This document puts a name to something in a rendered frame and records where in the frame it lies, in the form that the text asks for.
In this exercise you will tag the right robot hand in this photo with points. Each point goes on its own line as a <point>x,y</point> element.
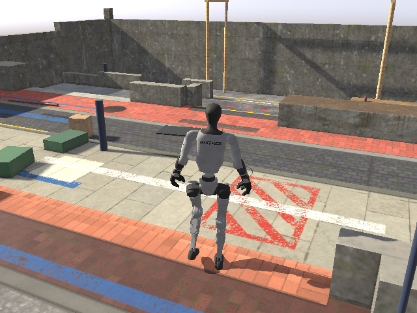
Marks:
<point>245,185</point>

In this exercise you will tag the right robot upper arm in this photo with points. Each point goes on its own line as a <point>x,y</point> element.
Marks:
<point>235,150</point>

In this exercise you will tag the left robot upper arm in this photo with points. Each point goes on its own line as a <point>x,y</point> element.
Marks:
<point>186,146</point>

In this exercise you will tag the right robot forearm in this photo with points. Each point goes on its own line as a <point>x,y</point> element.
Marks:
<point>243,173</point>

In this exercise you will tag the left robot forearm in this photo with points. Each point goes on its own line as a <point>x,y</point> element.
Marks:
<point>177,169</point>

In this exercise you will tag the robot right foot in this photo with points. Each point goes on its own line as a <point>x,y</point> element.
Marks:
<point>219,264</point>

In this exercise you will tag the left robot hand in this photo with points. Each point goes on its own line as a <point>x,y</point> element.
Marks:
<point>179,178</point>

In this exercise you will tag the left robot thigh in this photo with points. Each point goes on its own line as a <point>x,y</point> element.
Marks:
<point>192,189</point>

